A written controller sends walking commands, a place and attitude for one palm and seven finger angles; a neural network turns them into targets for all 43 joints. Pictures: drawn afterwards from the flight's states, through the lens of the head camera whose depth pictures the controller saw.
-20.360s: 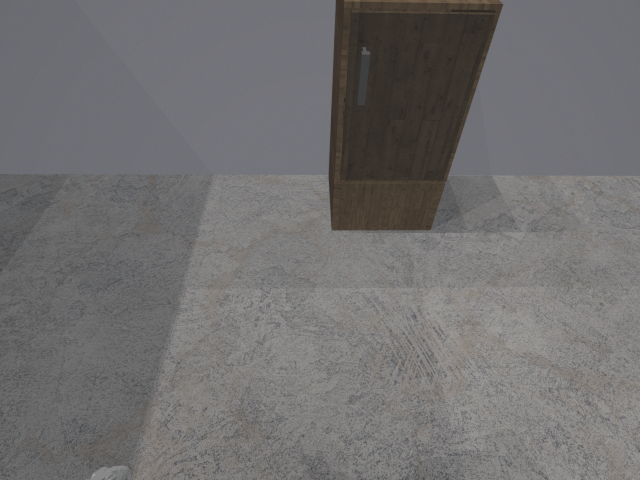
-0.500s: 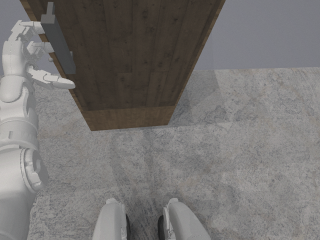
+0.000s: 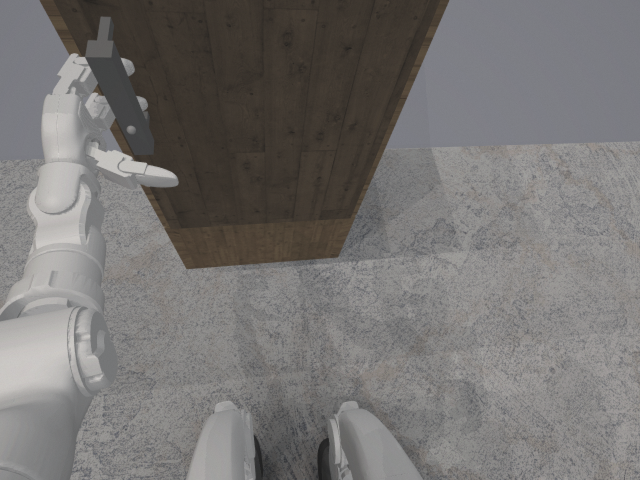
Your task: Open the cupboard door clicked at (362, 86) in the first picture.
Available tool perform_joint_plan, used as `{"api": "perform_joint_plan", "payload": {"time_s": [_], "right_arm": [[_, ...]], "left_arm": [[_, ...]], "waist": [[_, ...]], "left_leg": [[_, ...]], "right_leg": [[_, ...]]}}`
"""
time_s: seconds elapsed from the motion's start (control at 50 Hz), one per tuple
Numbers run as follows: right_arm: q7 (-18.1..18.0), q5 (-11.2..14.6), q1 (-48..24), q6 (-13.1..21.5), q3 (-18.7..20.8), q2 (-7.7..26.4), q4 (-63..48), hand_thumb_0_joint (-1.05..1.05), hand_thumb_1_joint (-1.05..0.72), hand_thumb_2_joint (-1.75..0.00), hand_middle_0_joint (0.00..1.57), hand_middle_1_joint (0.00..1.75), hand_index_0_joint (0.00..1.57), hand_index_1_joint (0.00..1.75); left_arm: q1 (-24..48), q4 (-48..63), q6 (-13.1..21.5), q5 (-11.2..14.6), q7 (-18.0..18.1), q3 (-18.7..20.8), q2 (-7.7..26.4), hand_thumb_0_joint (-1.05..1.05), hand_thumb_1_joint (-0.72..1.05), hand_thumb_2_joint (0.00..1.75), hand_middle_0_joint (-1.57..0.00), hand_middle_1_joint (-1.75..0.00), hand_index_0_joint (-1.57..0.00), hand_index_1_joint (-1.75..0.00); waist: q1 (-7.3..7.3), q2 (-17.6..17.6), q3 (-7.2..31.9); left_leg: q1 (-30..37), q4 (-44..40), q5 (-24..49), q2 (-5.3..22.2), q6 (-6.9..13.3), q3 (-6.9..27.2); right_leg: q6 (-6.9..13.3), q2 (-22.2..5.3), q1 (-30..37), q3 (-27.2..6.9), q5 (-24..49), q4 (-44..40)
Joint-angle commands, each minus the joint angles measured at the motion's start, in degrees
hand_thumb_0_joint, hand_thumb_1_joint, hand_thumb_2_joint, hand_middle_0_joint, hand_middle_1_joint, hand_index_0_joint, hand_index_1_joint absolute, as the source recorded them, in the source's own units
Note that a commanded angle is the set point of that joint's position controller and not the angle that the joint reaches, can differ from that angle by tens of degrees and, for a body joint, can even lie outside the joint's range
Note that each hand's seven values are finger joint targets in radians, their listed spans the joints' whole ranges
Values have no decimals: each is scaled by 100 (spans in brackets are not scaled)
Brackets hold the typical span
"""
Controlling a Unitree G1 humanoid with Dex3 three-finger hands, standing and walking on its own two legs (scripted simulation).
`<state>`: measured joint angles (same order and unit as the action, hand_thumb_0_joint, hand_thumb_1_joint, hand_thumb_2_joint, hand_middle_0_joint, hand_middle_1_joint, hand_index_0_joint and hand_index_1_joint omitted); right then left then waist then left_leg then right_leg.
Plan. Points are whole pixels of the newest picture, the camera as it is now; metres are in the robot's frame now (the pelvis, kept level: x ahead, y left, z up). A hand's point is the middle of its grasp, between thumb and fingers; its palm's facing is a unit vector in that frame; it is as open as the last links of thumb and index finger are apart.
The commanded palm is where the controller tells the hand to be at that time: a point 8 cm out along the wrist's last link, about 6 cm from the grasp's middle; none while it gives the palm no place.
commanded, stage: slide the fingers in behind the handle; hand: left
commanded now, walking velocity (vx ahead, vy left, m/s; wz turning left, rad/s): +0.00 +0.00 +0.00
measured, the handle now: (126, 92) +0.57 +0.20 +0.06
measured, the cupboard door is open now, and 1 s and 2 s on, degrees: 0 0 17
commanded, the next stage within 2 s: close the thumb around the handle in 0.58 s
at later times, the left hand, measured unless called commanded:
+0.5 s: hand (148, 129) +0.52 +0.17 +0.06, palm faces +0.07 -1.00 -0.02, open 14.1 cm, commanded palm +0.50 +0.20 +0.06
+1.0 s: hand (147, 128) +0.52 +0.17 +0.06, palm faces +0.07 -1.00 -0.02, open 11.2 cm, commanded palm +0.50 +0.19 +0.06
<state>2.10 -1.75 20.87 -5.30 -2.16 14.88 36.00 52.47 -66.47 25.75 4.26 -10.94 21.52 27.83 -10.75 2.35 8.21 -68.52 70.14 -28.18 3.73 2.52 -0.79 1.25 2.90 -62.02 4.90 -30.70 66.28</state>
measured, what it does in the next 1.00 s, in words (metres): stands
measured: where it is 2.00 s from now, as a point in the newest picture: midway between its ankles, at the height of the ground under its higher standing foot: outside the picture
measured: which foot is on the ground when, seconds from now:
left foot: down 0.00-1.00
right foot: down 0.00-1.00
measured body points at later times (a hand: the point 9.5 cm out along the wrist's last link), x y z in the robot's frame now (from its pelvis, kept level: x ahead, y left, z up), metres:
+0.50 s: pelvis +0.00 +0.00 +0.00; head +0.15 +0.02 +0.43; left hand +0.51 +0.22 +0.06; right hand -0.01 -0.26 -0.11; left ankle +0.04 +0.09 -0.63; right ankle +0.00 -0.11 -0.63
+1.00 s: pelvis +0.00 +0.00 +0.00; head +0.15 +0.02 +0.43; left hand +0.51 +0.22 +0.06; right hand +0.01 -0.27 -0.11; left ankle +0.04 +0.09 -0.63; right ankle +0.00 -0.11 -0.63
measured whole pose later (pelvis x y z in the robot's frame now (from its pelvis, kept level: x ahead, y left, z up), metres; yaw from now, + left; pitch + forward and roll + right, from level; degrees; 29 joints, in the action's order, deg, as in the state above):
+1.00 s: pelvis +0.00 +0.00 +0.00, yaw +1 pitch +26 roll -4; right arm 2.7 -2.3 20.6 -5.3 -1.6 14.8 36.7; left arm 53.8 -68.8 27.4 3.9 -6.0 18.9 25.0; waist -10.3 2.6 8.3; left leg -68.1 69.7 -28.1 3.1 2.2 -0.6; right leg 1.5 2.4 -61.7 5.0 -31.2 66.5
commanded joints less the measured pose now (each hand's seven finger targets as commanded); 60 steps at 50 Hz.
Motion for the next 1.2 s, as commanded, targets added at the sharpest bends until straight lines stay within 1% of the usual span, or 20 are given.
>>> {"api": "perform_joint_plan", "payload": {"time_s": [0.0, 0.04, 0.16, 0.26, 0.36, 0.38, 0.46, 0.58, 0.64, 0.66, 0.72, 0.74, 0.84, 0.92, 0.96, 0.98, 1.02, 1.04, 1.16, 1.18], "right_arm": [[-76, 5, 1075, 52, 377, 1082, -192, 0, -90, -90, 20, 30, 20, 30], [-89, -9, 1085, 62, 362, 1084, -198, 0, -90, -90, 20, 30, 20, 30], [-24, -92, 1092, 122, 392, 1040, -177, 0, -90, -90, 20, 30, 20, 30], [-13, -74, 1093, 88, 390, 1069, -151, 0, -90, -90, 20, 30, 20, 30], [-38, -64, 1124, 80, 410, 1066, -131, 0, -90, -90, 20, 30, 20, 30], [-28, -60, 1097, 83, 400, 1033, -131, 0, -90, -90, 20, 30, 20, 30], [-36, -73, 1131, 85, 412, 1066, -82, 0, -90, -90, 20, 30, 20, 30], [-31, -73, 1105, 81, 427, 1054, -101, 0, -90, -90, 20, 30, 20, 30], [-4, -64, 1059, 85, 430, 1004, -112, 0, -90, -90, 20, 30, 20, 30], [-14, -65, 1085, 69, 424, 1036, -79, 0, -90, -90, 20, 30, 20, 30], [-32, -53, 1101, 69, 403, 1037, -69, 0, -90, -90, 20, 30, 20, 30], [-45, -58, 1089, 66, 419, 1063, -64, 0, -90, -90, 20, 30, 20, 30], [-30, -67, 1082, 68, 420, 1035, -95, 0, -90, -90, 20, 30, 20, 30], [-36, -69, 1116, 58, 420, 1051, -71, 0, -90, -90, 20, 30, 20, 30], [-35, -70, 1084, 52, 428, 1036, -65, 0, -90, -90, 20, 30, 20, 30], [-30, -62, 1098, 53, 433, 1038, -78, 0, -90, -90, 20, 30, 20, 30], [-35, -75, 1113, 63, 433, 1045, -57, 0, -90, -90, 20, 30, 20, 30], [-30, -65, 1105, 54, 437, 1047, -61, 0, -90, -90, 20, 30, 20, 30], [-46, -78, 1128, 64, 428, 1064, -10, 0, -90, -90, 20, 30, 20, 30], [-44, -79, 1121, 70, 424, 1059, -23, 0, -90, -90, 20, 30, 20, 30]], "left_arm": [[2401, 819, 228, 72, 122, 55, 1085, 0, -50, 30, -30, -120, -30, -120], [2668, 832, 230, 18, 200, 8, 1082, 0, -50, 30, -30, -120, -30, -120], [2906, 1285, 595, -68, 431, -69, 896, 0, -50, 30, -30, -120, -30, -120], [2933, 1010, 565, -159, 483, -142, 898, 0, -50, 30, -30, -120, -30, -120], [2815, 1070, 548, -104, 437, -114, 864, 0, -50, 30, -30, -120, -30, -120], [2910, 1085, 542, -89, 417, -304, 645, 0, -50, 30, -30, -120, -30, -120], [2956, 1064, 551, -64, 442, -176, 791, 0, -50, 30, -30, -120, -30, -120], [2717, 1117, 623, -57, 433, -124, 809, 0, -50, 30, -30, -120, -30, -120], [2648, 1209, 655, -26, 391, -358, 497, 0, -50, 30, -30, -120, -30, -120], [2655, 1112, 628, -23, 408, -244, 645, 0, -50, 30, -30, -120, -30, -120], [2869, 975, 580, -47, 425, -294, 662, 0, -33, 37, -31, -122, -31, -122], [2893, 993, 586, -72, 432, -196, 797, 0, -28, 40, -32, -122, -32, -122], [2748, 1019, 588, -57, 404, -319, 593, 0, 0, 52, -34, -125, -34, -125], [2833, 965, 553, -61, 419, -274, 668, 0, 23, 61, -35, -128, -35, -128], [2953, 1046, 547, -83, 417, -432, 509, 0, 34, 66, -36, -129, -36, -129], [2815, 963, 524, -89, 420, -386, 532, 0, 40, 68, -36, -130, -36, -130], [2958, 1037, 539, -78, 424, -437, 488, 0, 51, 73, -37, -131, -37, -131], [2878, 960, 529, -92, 432, -397, 527, 0, 56, 76, -38, -131, -38, -131], [3135, 808, 472, -135, 473, -527, 453, 0, 90, 90, -40, -135, -40, -135], [3171, 897, 483, -133, 477, -505, 490, 0, 90, 90, -40, -135, -40, -135]], "waist": [[-151, 523, 2660], [-228, 565, 2591], [-133, 1023, 3113], [-230, 741, 2856], [-147, 771, 3143], [-213, 848, 3030], [-239, 701, 2948], [-128, 822, 3026], [-142, 904, 3097], [-152, 731, 3008], [-256, 650, 2672], [-236, 694, 2750], [-167, 852, 2985], [-219, 724, 2862], [-284, 768, 2962], [-217, 771, 2929], [-275, 807, 2958], [-226, 805, 2936], [-389, 657, 2743], [-335, 809, 2769]], "left_leg": [[2893, -645, 2087, -137, -52, 534], [2838, -640, 1998, -142, -37, 536], [3446, -610, 2431, -114, -119, 652], [3161, -649, 2059, -123, -90, 630], [3335, -647, 2312, -135, -100, 617], [3312, -642, 2265, -143, -92, 604], [3202, -624, 2231, -146, -67, 591], [3322, -640, 2357, -154, -92, 570], [3464, -618, 2537, -157, -95, 558], [3333, -610, 2469, -149, -89, 563], [3063, -639, 2143, -173, -52, 549], [3111, -618, 2167, -164, -59, 550], [3331, -594, 2439, -167, -86, 576], [3259, -592, 2387, -157, -71, 599], [3327, -563, 2426, -152, -70, 592], [3293, -572, 2403, -161, -82, 592], [3384, -574, 2440, -149, -73, 626], [3382, -588, 2405, -147, -94, 636], [3184, -568, 2127, -144, -62, 661], [3205, -594, 2090, -153, -72, 644]], "right_leg": [[-6, 133, 582, -257, 1799, -869], [-14, 116, 474, -274, 1729, -858], [49, 116, 270, -225, 1816, -715], [20, 114, 307, -238, 1631, -785], [37, 112, 454, -242, 1849, -780], [27, 115, 385, -248, 1826, -807], [17, 117, 438, -269, 1859, -829], [37, 114, 506, -271, 1947, -820], [35, 117, 475, -260, 2090, -806], [30, 120, 521, -261, 2068, -806], [18, 121, 475, -281, 1867, -851], [15, 113, 455, -294, 1881, -842], [34, 106, 420, -257, 2015, -773], [34, 112, 399, -253, 1975, -774], [18, 104, 348, -257, 2018, -780], [29, 106, 355, -253, 1972, -786], [38, 109, 288, -237, 1967, -761], [35, 108, 254, -229, 1905, -774], [18, 101, 116, -235, 1701, -806], [27, 100, 148, -245, 1663, -817]]}}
